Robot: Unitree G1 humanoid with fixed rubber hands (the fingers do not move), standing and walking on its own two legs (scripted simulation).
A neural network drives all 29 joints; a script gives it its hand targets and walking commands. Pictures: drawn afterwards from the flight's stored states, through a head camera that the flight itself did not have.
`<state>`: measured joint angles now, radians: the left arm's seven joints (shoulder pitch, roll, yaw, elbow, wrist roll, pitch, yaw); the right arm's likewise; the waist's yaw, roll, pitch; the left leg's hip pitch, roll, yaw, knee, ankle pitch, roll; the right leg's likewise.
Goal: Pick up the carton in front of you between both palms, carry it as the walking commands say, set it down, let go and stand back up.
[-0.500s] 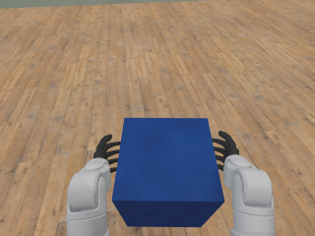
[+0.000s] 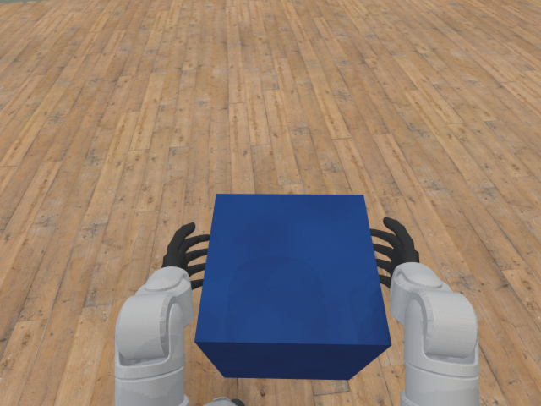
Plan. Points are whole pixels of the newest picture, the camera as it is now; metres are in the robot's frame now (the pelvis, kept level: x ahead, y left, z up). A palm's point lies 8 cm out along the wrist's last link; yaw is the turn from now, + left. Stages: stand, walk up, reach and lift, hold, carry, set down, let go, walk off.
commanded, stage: carry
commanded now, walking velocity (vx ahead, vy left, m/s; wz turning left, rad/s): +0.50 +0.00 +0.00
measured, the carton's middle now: (287, 294) +0.28 +0.00 +0.00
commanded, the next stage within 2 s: none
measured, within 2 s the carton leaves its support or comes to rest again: neither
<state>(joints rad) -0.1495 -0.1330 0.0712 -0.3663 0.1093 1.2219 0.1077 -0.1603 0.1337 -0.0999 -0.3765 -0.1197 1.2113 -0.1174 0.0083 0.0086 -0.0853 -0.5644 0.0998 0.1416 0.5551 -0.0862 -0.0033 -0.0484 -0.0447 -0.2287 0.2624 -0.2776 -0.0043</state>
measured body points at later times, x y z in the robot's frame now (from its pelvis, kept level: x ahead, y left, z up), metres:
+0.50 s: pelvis +0.32 +0.01 -0.01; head +0.32 +0.01 +0.44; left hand +0.60 +0.15 +0.08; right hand +0.60 -0.15 +0.08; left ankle +0.19 +0.11 -0.75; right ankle +0.46 -0.11 -0.73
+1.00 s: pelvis +0.65 +0.00 -0.02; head +0.65 +0.01 +0.43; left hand +0.93 +0.15 +0.07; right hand +0.93 -0.15 +0.08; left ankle +0.79 +0.10 -0.74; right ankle +0.49 -0.10 -0.74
